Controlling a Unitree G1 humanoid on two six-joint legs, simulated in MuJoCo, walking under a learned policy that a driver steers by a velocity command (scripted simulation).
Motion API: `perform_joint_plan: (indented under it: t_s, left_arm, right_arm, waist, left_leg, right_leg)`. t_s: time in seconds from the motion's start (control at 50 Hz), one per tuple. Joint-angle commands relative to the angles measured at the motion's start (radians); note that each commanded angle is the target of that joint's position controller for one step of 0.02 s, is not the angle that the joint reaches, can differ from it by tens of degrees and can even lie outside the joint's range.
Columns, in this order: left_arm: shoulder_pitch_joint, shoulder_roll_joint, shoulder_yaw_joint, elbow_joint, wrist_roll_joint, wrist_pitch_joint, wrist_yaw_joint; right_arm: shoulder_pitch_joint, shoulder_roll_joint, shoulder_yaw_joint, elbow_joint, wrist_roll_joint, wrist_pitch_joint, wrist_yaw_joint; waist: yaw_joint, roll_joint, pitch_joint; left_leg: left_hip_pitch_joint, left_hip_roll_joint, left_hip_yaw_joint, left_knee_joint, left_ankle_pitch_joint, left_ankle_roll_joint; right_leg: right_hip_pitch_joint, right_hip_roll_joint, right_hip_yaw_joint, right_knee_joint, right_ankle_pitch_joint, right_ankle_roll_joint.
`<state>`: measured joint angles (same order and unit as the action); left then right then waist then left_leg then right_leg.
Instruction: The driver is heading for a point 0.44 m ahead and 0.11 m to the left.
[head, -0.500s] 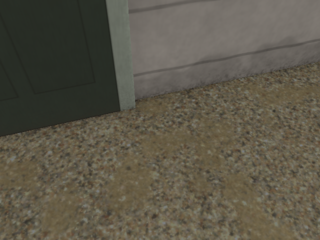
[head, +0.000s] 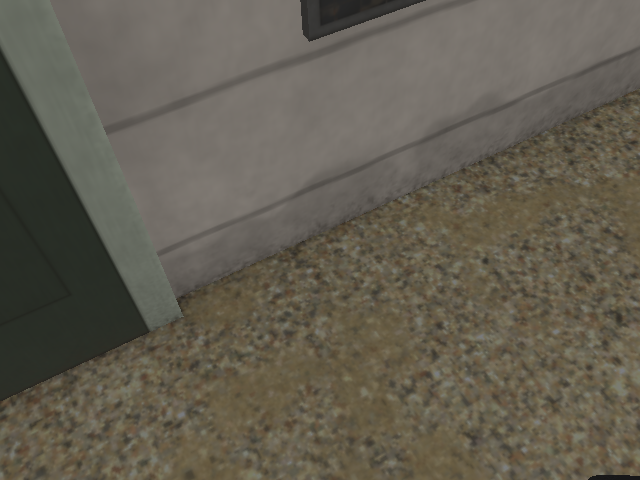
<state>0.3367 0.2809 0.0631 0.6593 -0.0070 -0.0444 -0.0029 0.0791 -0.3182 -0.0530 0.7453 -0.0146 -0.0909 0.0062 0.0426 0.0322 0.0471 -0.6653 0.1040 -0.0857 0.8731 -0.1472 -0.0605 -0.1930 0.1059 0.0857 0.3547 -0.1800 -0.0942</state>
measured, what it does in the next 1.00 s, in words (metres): walks ahead: left foot, then right foot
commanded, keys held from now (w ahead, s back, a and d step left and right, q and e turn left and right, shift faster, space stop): e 0.06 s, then no key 0.58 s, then q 0.32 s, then no key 0.04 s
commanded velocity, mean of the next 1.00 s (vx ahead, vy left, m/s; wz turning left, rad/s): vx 0.10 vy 0.00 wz -0.07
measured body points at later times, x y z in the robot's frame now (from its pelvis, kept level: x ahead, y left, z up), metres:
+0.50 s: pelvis +0.17 +0.05 -0.01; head +0.20 +0.05 +0.43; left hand +0.32 +0.30 -0.13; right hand +0.28 -0.22 -0.13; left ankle +0.26 +0.14 -0.75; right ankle +0.16 -0.10 -0.75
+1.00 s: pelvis +0.20 +0.04 -0.03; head +0.24 +0.04 +0.42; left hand +0.32 +0.33 -0.14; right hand +0.35 -0.25 -0.12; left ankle +0.26 +0.14 -0.75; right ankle +0.16 -0.10 -0.74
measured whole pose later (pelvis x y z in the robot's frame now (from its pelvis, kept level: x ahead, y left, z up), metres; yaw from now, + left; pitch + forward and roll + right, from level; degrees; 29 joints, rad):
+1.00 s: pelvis +0.20 +0.04 -0.03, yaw -1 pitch +1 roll -1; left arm 0.22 0.31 0.06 0.72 0.02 0.03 0.08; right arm 0.15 -0.33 -0.04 0.72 -0.01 0.02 0.02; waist 0.02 0.01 0.06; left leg -0.43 -0.06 -0.10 0.69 -0.27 0.02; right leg -0.29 -0.02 -0.01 0.72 -0.45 0.03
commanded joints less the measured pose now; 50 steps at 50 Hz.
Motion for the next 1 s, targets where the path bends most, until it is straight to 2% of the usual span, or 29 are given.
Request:
perform_joint_plan:
  t_s: [0.02,0.06,0.12,0.14,0.16,0.18,0.2,0.22,0.24,0.26,0.28,0.3,0.34,0.38,0.44,0.48,0.5,0.52,0.54,0.58,0.64,0.68,0.74,0.78,0.84,0.9,0.96,0.98,1.0]
  left_arm:
    - [-0.029,0.192,0.056,-0.062,-0.003,-0.006,0.023]
    - [0.013,0.202,0.062,-0.039,-0.009,0.008,0.029]
    - [0.016,0.170,0.055,-0.026,-0.010,0.021,0.041]
    - [0.004,0.162,0.053,-0.027,-0.007,0.023,0.045]
    - [-0.018,0.162,0.053,-0.030,-0.001,0.024,0.047]
    - [-0.035,0.138,0.046,-0.038,-0.001,0.024,0.046]
    - [-0.016,0.088,0.028,-0.057,0.015,0.021,0.047]
    - [0.168,0.031,0.004,-0.032,0.019,0.021,0.043]
    - [0.243,0.112,0.013,-0.003,0.010,0.024,0.038]
    - [0.140,0.165,0.027,-0.001,-0.006,0.041,0.043]
    - [0.051,0.181,0.029,-0.004,0.005,0.060,0.053]
    - [0.012,0.173,0.028,-0.010,0.015,0.080,0.059]
    - [0.016,0.116,0.010,-0.003,0.017,0.096,0.057]
    - [0.016,0.074,-0.006,0.007,0.027,0.087,0.056]
    - [0.019,0.077,-0.007,0.036,0.027,0.084,0.049]
    - [-0.020,0.085,-0.009,0.034,0.041,0.088,0.046]
    - [-0.049,0.113,-0.008,0.015,0.050,0.089,0.049]
    - [-0.067,0.160,0.001,0.016,0.045,0.091,0.049]
    - [-0.060,0.133,-0.002,0.028,0.039,0.084,0.043]
    - [-0.074,0.097,-0.013,0.042,0.044,0.067,0.039]
    - [-0.078,0.105,-0.011,0.051,0.034,0.041,0.037]
    - [-0.068,0.110,-0.009,0.063,0.031,0.034,0.041]
    - [-0.059,0.159,0.010,0.060,0.027,0.041,0.060]
    - [-0.048,0.159,0.015,0.055,0.029,0.054,0.074]
    - [-0.054,0.161,0.022,0.035,0.030,0.072,0.091]
    - [-0.070,0.162,0.028,0.020,0.030,0.067,0.089]
    - [-0.097,0.140,0.025,0.001,0.031,0.062,0.089]
    - [-0.116,0.114,0.018,-0.012,0.028,0.059,0.087]
    - [-0.145,0.089,0.010,-0.028,0.024,0.058,0.081]
  right_arm:
    - [-0.057,-0.056,-0.010,-0.067,0.001,-0.009,-0.003]
    - [-0.099,-0.057,-0.010,-0.083,0.010,-0.012,0.004]
    - [-0.082,-0.088,-0.021,-0.078,0.013,-0.014,0.017]
    - [-0.063,-0.100,-0.026,-0.074,0.010,-0.017,0.019]
    - [-0.016,-0.114,-0.033,-0.065,-0.008,-0.019,0.019]
    - [0.039,-0.123,-0.038,-0.053,-0.023,-0.024,0.015]
    - [0.100,-0.166,-0.041,-0.061,-0.043,-0.028,0.008]
    - [0.130,-0.200,-0.043,-0.055,-0.059,-0.014,0.005]
    - [0.146,-0.158,-0.040,-0.047,-0.020,0.002,0.013]
    - [0.104,-0.102,-0.025,-0.064,0.010,0.007,0.012]
    - [0.054,-0.061,-0.005,-0.072,-0.011,0.020,0.013]
    - [0.006,-0.032,0.011,-0.072,-0.016,0.031,0.013]
    - [-0.051,-0.065,0.007,-0.057,-0.021,0.048,0.010]
    - [-0.025,-0.069,0.008,-0.045,-0.017,0.047,0.007]
    - [-0.023,-0.078,0.010,-0.039,-0.002,0.051,0.004]
    - [-0.007,-0.053,0.026,-0.030,-0.001,0.051,0.008]
    - [0.006,-0.040,0.035,-0.022,-0.009,0.044,0.014]
    - [0.026,-0.063,0.028,-0.025,-0.015,0.040,0.020]
    - [-0.003,-0.073,0.027,-0.028,-0.018,0.039,0.021]
    - [-0.002,-0.050,0.034,-0.026,-0.008,0.040,0.016]
    - [0.032,-0.065,0.031,-0.013,-0.006,0.050,0.005]
    - [0.029,-0.057,0.035,-0.009,-0.003,0.058,0.008]
    - [-0.006,-0.098,0.019,-0.035,0.016,0.070,0.012]
    - [0.001,-0.089,0.015,-0.051,0.026,0.071,0.019]
    - [0.021,-0.095,0.005,-0.068,0.026,0.075,0.028]
    - [0.055,-0.103,-0.003,-0.074,0.022,0.095,0.023]
    - [0.094,-0.149,-0.021,-0.087,0.018,0.105,0.013]
    - [0.126,-0.181,-0.028,-0.090,0.004,0.103,0.008]
    - [0.171,-0.199,-0.032,-0.084,-0.013,0.096,0.006]
  waist:
    - [-0.018,-0.107,-0.037]
    - [0.003,-0.124,-0.060]
    - [-0.005,-0.146,-0.083]
    - [-0.015,-0.158,-0.089]
    - [-0.040,-0.166,-0.104]
    - [-0.071,-0.148,-0.140]
    - [-0.080,-0.056,-0.257]
    - [-0.012,0.206,-0.361]
    - [-0.007,0.205,-0.424]
    - [-0.038,0.112,-0.321]
    - [-0.049,0.041,-0.256]
    - [-0.035,0.040,-0.190]
    - [-0.003,0.117,-0.118]
    - [-0.014,0.145,-0.137]
    - [-0.005,0.106,-0.174]
    - [-0.004,0.073,-0.133]
    - [-0.012,0.039,-0.110]
    - [-0.049,-0.021,-0.062]
    - [-0.027,-0.028,-0.040]
    - [-0.035,-0.064,-0.034]
    - [-0.051,-0.096,-0.060]
    - [-0.047,-0.070,-0.057]
    - [-0.032,-0.071,-0.058]
    - [-0.022,-0.075,-0.074]
    - [-0.017,-0.073,-0.098]
    - [-0.024,-0.075,-0.103]
    - [-0.038,0.014,-0.122]
    - [-0.054,0.111,-0.148]
    - [-0.081,0.214,-0.171]
  left_leg:
    - [0.128,-0.075,0.046,-0.208,0.151,-0.019]
    - [0.181,-0.115,0.048,-0.282,0.217,-0.012]
    - [0.198,-0.112,0.013,-0.354,0.209,0.016]
    - [0.211,-0.107,0.009,-0.367,0.184,0.032]
    - [0.265,-0.107,0.017,-0.400,0.197,0.051]
    - [0.366,-0.096,0.044,-0.462,0.319,0.073]
    - [0.586,0.044,-0.065,-0.410,0.657,0.127]
    - [0.882,0.292,-0.380,-0.383,0.927,0.336]
    - [0.880,0.346,-0.557,-0.443,0.639,0.386]
    - [0.795,0.288,-0.473,-0.479,0.390,0.346]
    - [0.691,0.223,-0.359,-0.503,0.270,0.295]
    - [0.574,0.177,-0.288,-0.533,0.178,0.273]
    - [0.383,0.084,-0.159,-0.599,0.078,0.236]
    - [0.386,0.077,-0.120,-0.591,0.158,0.251]
    - [0.396,0.088,-0.115,-0.568,0.045,0.249]
    - [0.311,0.057,-0.107,-0.585,-0.214,0.185]
    - [0.258,0.037,-0.093,-0.577,-0.327,0.135]
    - [0.255,-0.015,-0.039,-0.577,-0.352,0.097]
    - [0.309,-0.034,-0.009,-0.546,-0.310,0.076]
    - [0.361,-0.037,0.005,-0.490,-0.207,0.084]
    - [0.404,-0.062,0.040,-0.424,-0.053,0.092]
    - [0.393,-0.069,0.034,-0.405,0.006,0.099]
    - [0.334,-0.083,0.022,-0.343,0.094,0.115]
    - [0.297,-0.089,0.017,-0.291,0.129,0.117]
    - [0.254,-0.099,0.007,-0.237,0.147,0.115]
    - [0.263,-0.109,0.003,-0.212,0.149,0.114]
    - [0.316,-0.052,-0.147,-0.308,0.203,0.181]
    - [0.390,0.024,-0.329,-0.414,0.207,0.260]
    - [0.512,0.117,-0.523,-0.518,0.203,0.346]
  right_leg:
    - [-0.082,-0.180,0.134,-0.073,0.366,-0.125]
    - [-0.065,-0.185,0.162,-0.035,0.365,-0.095]
    - [0.034,-0.221,0.227,0.058,0.332,-0.070]
    - [0.061,-0.232,0.249,0.099,0.352,-0.060]
    - [0.072,-0.215,0.255,0.162,0.383,-0.042]
    - [0.069,-0.161,0.228,0.252,0.402,-0.009]
    - [-0.013,-0.091,0.181,0.439,0.215,0.038]
    - [-0.286,0.048,0.129,0.757,-0.515,0.109]
    - [-0.352,0.002,0.150,0.880,-0.568,0.137]
    - [-0.395,-0.039,0.132,0.924,-0.483,0.157]
    - [-0.375,-0.070,0.099,0.888,-0.429,0.171]
    - [-0.338,-0.097,0.080,0.812,-0.401,0.181]
    - [-0.174,-0.119,0.005,0.590,-0.350,0.186]
    - [-0.089,-0.117,-0.021,0.433,-0.317,0.180]
    - [0.034,-0.118,-0.036,0.204,-0.093,0.149]
    - [0.121,-0.129,-0.020,0.085,0.029,0.114]
    - [0.146,-0.188,0.042,0.083,0.067,0.088]
    - [0.057,-0.190,0.051,0.114,-0.047,0.049]
    - [-0.026,-0.167,0.041,0.101,-0.156,0.037]
    - [-0.060,-0.163,0.043,0.074,-0.112,0.058]
    - [-0.058,-0.165,0.048,0.088,0.017,0.074]
    - [-0.043,-0.162,0.035,0.091,0.020,0.076]
    - [-0.014,-0.168,0.018,0.119,0.072,0.059]
    - [0.014,-0.189,0.022,0.140,0.138,0.036]
    - [0.039,-0.233,0.028,0.162,0.218,0.009]
    - [0.018,-0.252,-0.003,0.177,0.188,0.011]
    - [-0.045,-0.166,-0.111,0.307,0.066,0.076]
    - [-0.116,-0.078,-0.133,0.429,-0.085,0.124]
    - [-0.259,-0.017,-0.077,0.568,-0.440,0.149]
